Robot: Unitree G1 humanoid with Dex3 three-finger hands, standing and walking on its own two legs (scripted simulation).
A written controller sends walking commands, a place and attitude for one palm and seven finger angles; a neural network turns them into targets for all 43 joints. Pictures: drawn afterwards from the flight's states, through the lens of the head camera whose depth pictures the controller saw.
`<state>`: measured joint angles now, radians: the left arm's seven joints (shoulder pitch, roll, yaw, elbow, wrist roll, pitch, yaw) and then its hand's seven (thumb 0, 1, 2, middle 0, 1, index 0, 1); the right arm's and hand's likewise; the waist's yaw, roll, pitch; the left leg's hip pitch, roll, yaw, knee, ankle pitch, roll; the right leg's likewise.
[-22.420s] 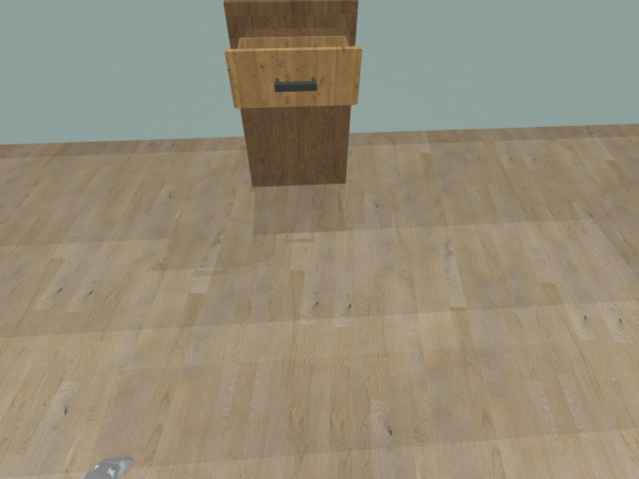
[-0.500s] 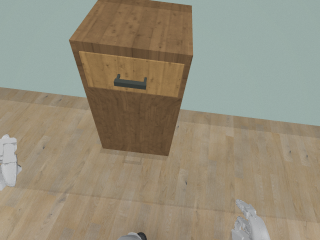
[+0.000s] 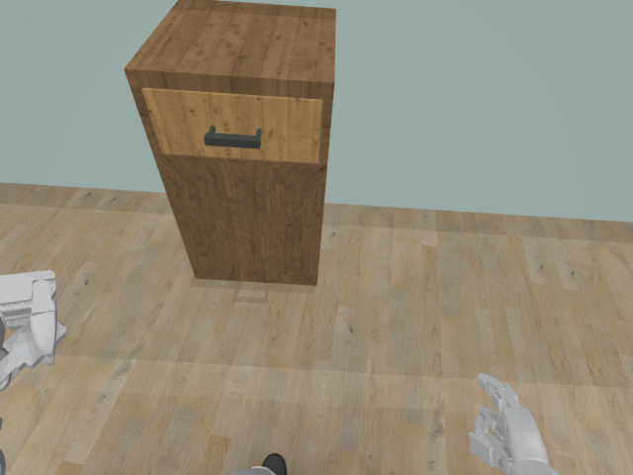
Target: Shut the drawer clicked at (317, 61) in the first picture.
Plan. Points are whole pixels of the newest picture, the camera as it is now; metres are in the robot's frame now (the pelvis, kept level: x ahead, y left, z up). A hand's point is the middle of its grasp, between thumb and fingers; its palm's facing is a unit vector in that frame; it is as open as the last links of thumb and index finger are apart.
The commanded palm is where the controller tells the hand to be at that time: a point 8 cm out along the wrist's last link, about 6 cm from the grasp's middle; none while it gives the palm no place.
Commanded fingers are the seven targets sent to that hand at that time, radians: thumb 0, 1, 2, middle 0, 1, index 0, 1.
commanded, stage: stop stepping back and stand still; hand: left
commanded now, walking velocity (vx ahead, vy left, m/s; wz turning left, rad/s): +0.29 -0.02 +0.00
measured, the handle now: (234, 135) +0.85 +0.23 -0.08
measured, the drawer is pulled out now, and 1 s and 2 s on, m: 0.00 0.00 0.00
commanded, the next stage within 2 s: let the arm hang, fingers relaxed in 1.28 s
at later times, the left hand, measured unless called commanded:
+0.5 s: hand out of the picture +0.09 +0.24 +0.18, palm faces +0.39 -0.80 -0.46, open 3.2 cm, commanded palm +0.02 +0.28 +0.19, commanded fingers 0.00 0.90 0.90 -1.40 -1.60 -1.40 -1.60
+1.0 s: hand out of the picture +0.12 +0.24 +0.19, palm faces +0.43 -0.75 -0.51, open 3.2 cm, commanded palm +0.05 +0.27 +0.19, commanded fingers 0.00 0.90 0.90 -1.40 -1.60 -1.40 -1.60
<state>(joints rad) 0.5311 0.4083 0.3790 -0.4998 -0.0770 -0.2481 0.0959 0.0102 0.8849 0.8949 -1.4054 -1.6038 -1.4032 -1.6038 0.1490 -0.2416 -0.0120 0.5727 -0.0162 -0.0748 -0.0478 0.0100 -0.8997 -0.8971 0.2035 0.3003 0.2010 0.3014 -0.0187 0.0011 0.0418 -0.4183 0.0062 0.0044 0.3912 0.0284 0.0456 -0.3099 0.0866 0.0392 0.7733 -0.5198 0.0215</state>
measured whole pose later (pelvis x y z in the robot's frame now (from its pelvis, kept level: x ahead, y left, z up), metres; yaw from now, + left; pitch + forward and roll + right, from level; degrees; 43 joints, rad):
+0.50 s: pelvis -0.09 -0.01 +0.01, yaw +4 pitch +1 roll -1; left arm 0.64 0.40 0.39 -0.62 0.01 -0.23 0.14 0.01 0.89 0.90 -1.41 -1.60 -1.40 -1.60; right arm 0.32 -0.13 0.02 0.65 -0.01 -0.15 -0.02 0.01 -0.90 -0.90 0.21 0.30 0.20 0.30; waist -0.05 -0.05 -0.01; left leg -0.18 0.01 0.01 0.48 -0.32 0.03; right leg -0.55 -0.01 -0.09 0.95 -0.34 0.00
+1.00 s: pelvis -0.06 -0.02 +0.00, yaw +5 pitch +0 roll -1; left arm 0.60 0.42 0.43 -0.63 -0.01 -0.28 0.15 0.01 0.88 0.89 -1.41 -1.60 -1.40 -1.60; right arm 0.17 -0.18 0.00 0.59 0.00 -0.13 -0.04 0.01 -0.90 -0.90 0.20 0.30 0.20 0.30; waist -0.01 -0.02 0.07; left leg -0.29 0.01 0.04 0.57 -0.27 0.02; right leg -0.20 0.01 -0.06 0.52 -0.30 -0.01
